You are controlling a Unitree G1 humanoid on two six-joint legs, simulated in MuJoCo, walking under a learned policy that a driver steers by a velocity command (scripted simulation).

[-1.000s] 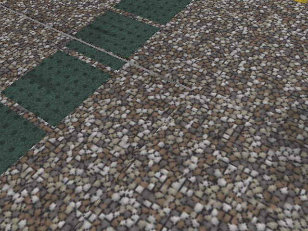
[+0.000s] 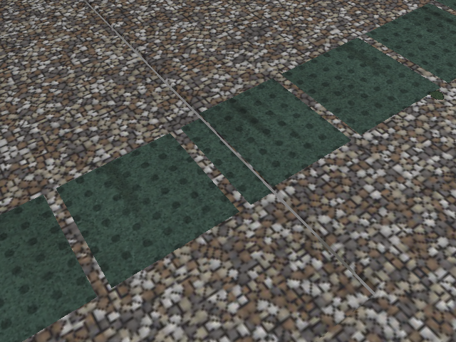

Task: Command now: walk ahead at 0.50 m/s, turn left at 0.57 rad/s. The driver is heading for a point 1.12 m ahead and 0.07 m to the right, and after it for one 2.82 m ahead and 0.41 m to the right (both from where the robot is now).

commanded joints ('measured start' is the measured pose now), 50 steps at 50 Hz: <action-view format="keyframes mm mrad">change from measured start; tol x32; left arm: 1 74 106 37 -19 5 -6 8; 23 318 84 15 152 -52 1 -4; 42 -202 46 14 -51 -37 53 -54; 50 208 213 90 1 -25 47 -23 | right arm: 1 -70 -89 -31 -114 0 -9 7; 50 -139 -117 -25 -30 18 -116 14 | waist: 1 52 -168 1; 17 83 -92 93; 23 -97 253 -458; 39 -51 -7 88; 50 161 -144 -257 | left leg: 1 -295 118 -27 8 95 -11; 17 -171 86 67 -706 347 49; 21 570 152 22 -673 435 139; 23 895 488 -547 -727 450 334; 30 281 317 -46 -983 581 207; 40 394 288 234 -1038 584 141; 46 467 287 312 -539 1161 72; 47 249 244 313 -260 927 30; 48 -226 29 246 133 -113 -41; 50 -447 41 -20 228 -113 -7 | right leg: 1 267 -264 288 -296 0 -143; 20 361 -237 -10 102 622 -94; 22 -199 -45 -4 698 -493 -5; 24 -455 -42 140 902 -411 21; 37 -291 -113 32 260 308 19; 46 51 53 -105 75 43 -138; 49 808 -355 884 -194 -192 -447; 50 706 -326 738 -231 -159 -380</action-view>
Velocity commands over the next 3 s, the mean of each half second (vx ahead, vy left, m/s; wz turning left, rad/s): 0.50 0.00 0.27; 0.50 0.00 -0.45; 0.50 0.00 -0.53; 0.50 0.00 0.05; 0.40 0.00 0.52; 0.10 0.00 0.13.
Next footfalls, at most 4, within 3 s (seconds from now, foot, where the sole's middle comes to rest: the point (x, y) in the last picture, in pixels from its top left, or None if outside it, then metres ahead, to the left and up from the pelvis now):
0.38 left None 0.35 0.19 -0.80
0.94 right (254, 289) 0.66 -0.04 -0.80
1.42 left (214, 211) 0.97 0.09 -0.80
1.84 right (306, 183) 1.06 -0.25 -0.77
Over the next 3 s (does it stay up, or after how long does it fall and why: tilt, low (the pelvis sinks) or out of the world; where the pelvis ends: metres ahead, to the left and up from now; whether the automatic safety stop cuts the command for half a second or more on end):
stays up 1.36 -0.12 0.00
